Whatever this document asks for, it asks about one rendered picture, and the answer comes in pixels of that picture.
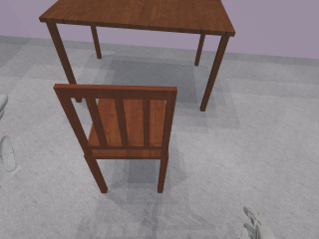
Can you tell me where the robot right hand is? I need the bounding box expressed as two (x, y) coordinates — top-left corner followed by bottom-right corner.
(238, 205), (275, 239)

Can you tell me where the chair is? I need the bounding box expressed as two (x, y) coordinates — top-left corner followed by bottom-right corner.
(53, 84), (177, 193)

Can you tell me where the table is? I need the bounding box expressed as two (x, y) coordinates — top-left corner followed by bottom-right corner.
(39, 0), (236, 112)

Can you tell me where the robot left hand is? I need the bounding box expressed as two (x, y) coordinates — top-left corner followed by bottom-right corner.
(0, 94), (21, 187)

